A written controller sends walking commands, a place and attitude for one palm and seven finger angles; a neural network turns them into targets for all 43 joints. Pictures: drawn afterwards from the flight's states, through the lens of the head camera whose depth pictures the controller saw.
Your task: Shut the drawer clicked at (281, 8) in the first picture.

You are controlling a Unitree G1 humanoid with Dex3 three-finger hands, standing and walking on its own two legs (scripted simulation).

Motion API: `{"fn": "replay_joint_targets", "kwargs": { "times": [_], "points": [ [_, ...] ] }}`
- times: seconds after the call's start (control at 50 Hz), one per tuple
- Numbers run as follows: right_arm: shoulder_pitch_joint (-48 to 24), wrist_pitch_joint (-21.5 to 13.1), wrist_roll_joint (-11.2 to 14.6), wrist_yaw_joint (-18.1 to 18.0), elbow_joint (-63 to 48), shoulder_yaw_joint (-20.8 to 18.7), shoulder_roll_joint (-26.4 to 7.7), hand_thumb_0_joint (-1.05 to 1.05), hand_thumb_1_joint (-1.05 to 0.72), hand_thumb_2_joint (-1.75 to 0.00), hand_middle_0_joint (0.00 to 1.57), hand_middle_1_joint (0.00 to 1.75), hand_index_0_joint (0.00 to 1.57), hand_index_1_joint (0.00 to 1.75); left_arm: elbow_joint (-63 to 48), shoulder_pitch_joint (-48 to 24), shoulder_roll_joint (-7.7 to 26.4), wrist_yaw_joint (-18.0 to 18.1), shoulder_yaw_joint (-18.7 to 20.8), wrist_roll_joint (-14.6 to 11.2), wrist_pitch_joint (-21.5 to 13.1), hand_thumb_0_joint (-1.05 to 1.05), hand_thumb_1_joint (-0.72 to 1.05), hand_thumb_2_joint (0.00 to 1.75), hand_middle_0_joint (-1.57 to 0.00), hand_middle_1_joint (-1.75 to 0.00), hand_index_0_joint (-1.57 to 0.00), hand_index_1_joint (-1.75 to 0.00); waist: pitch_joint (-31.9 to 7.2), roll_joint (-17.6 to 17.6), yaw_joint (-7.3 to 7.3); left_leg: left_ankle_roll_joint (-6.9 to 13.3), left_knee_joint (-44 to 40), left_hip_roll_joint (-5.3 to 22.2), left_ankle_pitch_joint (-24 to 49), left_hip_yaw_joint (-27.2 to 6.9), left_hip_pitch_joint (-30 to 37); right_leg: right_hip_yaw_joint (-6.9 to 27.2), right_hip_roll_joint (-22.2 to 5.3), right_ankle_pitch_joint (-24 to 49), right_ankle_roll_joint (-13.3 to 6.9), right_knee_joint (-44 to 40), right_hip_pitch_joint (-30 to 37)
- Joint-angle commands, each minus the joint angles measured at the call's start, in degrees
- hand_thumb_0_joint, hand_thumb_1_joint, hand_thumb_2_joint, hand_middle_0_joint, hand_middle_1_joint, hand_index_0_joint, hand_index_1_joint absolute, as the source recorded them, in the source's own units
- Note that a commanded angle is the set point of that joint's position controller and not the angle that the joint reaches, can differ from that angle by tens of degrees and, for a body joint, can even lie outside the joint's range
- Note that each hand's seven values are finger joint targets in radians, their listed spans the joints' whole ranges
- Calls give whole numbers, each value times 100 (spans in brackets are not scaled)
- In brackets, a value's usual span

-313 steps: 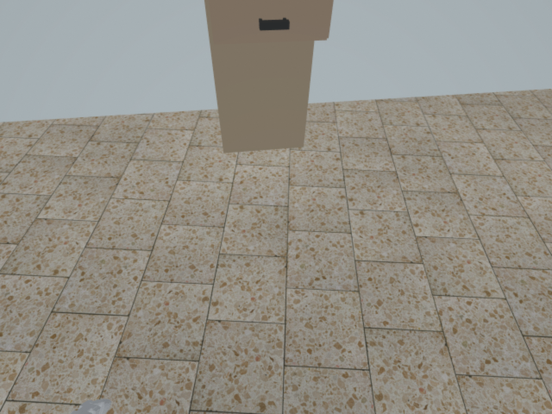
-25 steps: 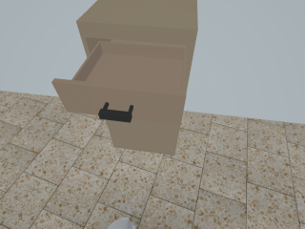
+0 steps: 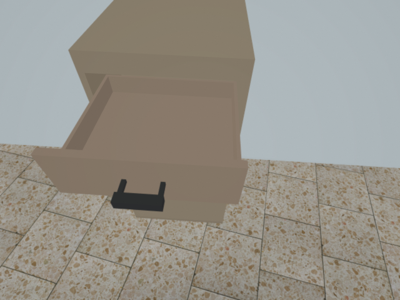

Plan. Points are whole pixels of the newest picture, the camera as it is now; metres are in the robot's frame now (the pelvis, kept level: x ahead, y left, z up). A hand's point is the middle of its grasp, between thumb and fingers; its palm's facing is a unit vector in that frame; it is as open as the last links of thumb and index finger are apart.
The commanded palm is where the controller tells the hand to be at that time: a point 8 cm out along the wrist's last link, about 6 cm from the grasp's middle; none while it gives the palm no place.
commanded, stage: come to a stop and stand still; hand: left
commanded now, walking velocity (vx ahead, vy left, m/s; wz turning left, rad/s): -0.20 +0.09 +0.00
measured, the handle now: (140, 193) +0.32 +0.14 +0.04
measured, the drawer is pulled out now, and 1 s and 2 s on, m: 0.29 0.29 0.29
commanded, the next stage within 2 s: look again from close up in 1.62 s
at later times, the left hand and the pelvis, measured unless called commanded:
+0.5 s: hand out of the picture +0.01 +0.24 -0.18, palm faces +0.03 -0.96 -0.27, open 7.4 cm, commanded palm none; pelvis -0.04 +0.04 -0.02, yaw -1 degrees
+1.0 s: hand out of the picture -0.01 +0.24 -0.18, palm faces +0.03 -0.98 -0.20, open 7.3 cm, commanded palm none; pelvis -0.01 +0.06 +0.00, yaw +0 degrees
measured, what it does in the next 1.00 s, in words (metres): steps on the spot: right foot, then left foot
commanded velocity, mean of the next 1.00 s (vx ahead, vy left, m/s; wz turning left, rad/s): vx -0.02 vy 0.03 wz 0.00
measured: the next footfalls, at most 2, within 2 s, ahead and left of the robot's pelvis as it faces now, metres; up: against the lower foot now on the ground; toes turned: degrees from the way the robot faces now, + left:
right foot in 0.02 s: +0.04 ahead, -0.15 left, +0.00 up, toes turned -3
left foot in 0.36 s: -0.01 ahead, +0.14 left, +0.00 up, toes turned +5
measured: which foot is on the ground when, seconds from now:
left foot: down 0.00-0.08, up 0.10-0.34, down 0.36-1.00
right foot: up 0.00-0.00, down 0.02-1.00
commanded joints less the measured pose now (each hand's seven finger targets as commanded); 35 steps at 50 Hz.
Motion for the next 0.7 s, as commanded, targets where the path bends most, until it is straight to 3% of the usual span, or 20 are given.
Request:
{"fn": "replay_joint_targets", "kwargs": {
  "times": [0.0,0.02,0.04,0.06,0.12,0.2,0.28,0.3,0.32,0.34,0.36,0.38,0.4,0.44,0.48,0.52,0.58,0.6,0.64,0.68],
  "points": [
    [243,-5,88,-2,-237,-170,-525,0,-90,-90,20,30,20,30,50,844,729,72,116,17,-36,0,90,90,-20,-30,-20,-30,-165,3,152,-131,337,674,1215,-569,-836,862,-674,3230,-369,-891,1248],
    [394,68,100,26,-206,-169,-416,0,-90,-90,20,30,20,30,6,747,917,71,134,5,-40,0,90,90,-20,-30,-20,-30,-135,-164,100,-255,533,456,256,-484,-1009,1103,-1199,4144,-725,-824,1273],
    [520,168,94,16,-186,-180,-377,0,-90,-90,20,30,20,30,-3,750,1059,81,200,-17,-55,0,90,90,-20,-30,-20,-30,-533,-959,75,-354,1006,277,-576,-355,-922,1363,-1488,4492,-1064,-1005,1355],
    [414,233,86,6,-239,-220,-455,0,-90,-90,20,30,20,30,-37,766,1034,95,210,-24,-57,0,90,90,-20,-30,-20,-30,-682,-1253,206,-377,1756,208,-1509,-428,-939,1496,-1669,4581,-1316,-1308,1267],
    [261,291,106,-15,-316,-265,-447,0,-90,-90,20,30,20,30,-179,353,949,156,281,24,11,0,90,90,-20,-30,-20,-30,-755,-572,196,-366,2985,182,-1765,-912,-1364,1327,-1673,4354,-1593,-1232,1346],
    [198,340,80,37,-435,-266,-409,0,-90,-90,20,30,20,30,-312,138,994,146,337,70,58,0,90,90,-20,-30,-20,-30,-704,-823,188,-432,2768,157,-1506,-904,-1325,1125,-1418,3035,-1375,-1422,1045],
    [422,255,71,68,-406,-213,-351,0,-90,-90,20,30,20,30,-304,53,998,101,339,63,111,0,90,90,-20,-30,-20,-30,-655,-938,83,-391,962,44,-662,-613,-597,1081,-1031,1238,-1011,-1447,650],
    [608,87,100,79,-764,-275,-856,0,-90,-90,20,30,20,30,-336,251,1120,343,247,30,-10,0,90,90,-20,-30,-20,-30,-1685,-61,-273,-411,339,128,-286,-398,-444,1160,-1042,3265,-827,-286,1745],
    [133,96,119,69,-856,-247,-764,0,-90,-90,20,30,20,30,-412,193,998,331,163,-87,96,0,90,90,-20,-30,-20,-30,-1266,489,-33,-390,126,318,-5,-530,-407,639,-731,2055,-701,13,1253],
    [105,67,24,42,-1067,-260,-870,0,-90,-90,20,30,20,30,-525,361,746,322,104,-102,175,0,90,90,-20,-30,-20,-30,-1121,1214,28,-132,-202,881,227,-1141,-657,386,-339,458,-483,278,778],
    [-248,134,-20,28,-1268,-294,-1112,0,-90,-90,20,30,20,30,-614,426,574,286,72,-92,227,0,90,90,-20,-30,-20,-30,-609,1141,201,129,-130,1294,-219,-1452,-1349,169,-11,-529,-360,114,573],
    [-552,164,-25,84,-1403,-282,-1096,0,-90,-90,20,30,20,30,-657,288,577,218,40,-10,305,0,90,90,-20,-30,-20,-30,89,1268,150,159,-596,1114,-1292,-1584,-1914,19,228,-872,-305,307,279],
    [-714,204,-22,115,-1464,-278,-1174,0,-90,-90,20,30,20,30,-688,319,550,148,12,13,318,0,90,90,-20,-30,-20,-30,682,1024,161,200,-889,1077,-1989,-1618,-2532,-46,343,-807,-237,476,235],
    [-873,231,-50,153,-1526,-266,-1210,0,-90,-90,20,30,20,30,-677,644,508,95,9,3,309,0,90,90,-20,-30,-20,-30,979,790,243,276,-1043,1059,-2022,-1524,-2832,-18,476,-588,-220,845,324],
    [-934,224,-14,155,-1543,-253,-1202,0,-90,-90,20,30,20,30,-656,989,486,73,-1,11,251,0,90,90,-20,-30,-20,-30,874,700,339,291,-828,993,-1999,-1457,-2681,124,425,-438,-213,593,474],
    [-838,220,11,143,-1522,-208,-1046,0,-90,-90,20,30,20,30,-674,1191,600,59,-18,47,160,0,90,90,-20,-30,-20,-30,828,472,334,163,-393,650,-1802,-1315,-2117,547,285,-404,-338,-402,277],
    [-83,292,6,153,-1440,-238,-1017,0,-90,-90,20,30,20,30,-878,773,844,83,37,54,75,0,90,90,-20,-30,-20,-30,489,-749,-118,51,397,217,-1622,-1008,-964,1516,-102,-2400,-542,-1450,-943],
    [124,268,2,155,-1383,-240,-972,0,-90,-90,20,30,20,30,-946,706,847,97,54,48,56,0,90,90,-20,-30,-20,-30,271,-783,-205,58,448,185,-1321,-953,-615,1580,-137,-2334,-546,-1497,-1056],
    [177,197,0,140,-1333,-220,-934,0,-90,-90,20,30,20,30,-967,672,736,95,49,36,51,0,90,90,-20,-30,-20,-30,204,-316,-221,118,28,339,-1321,-1146,-511,1320,42,-1914,-478,-1264,-1024],
    [-43,116,3,134,-1308,-202,-977,0,-90,-90,20,30,20,30,-879,880,560,86,15,23,36,0,90,90,-20,-30,-20,-30,216,307,-60,185,-555,666,-1507,-1557,-916,938,318,-1034,-354,-832,-510]
  ]
}}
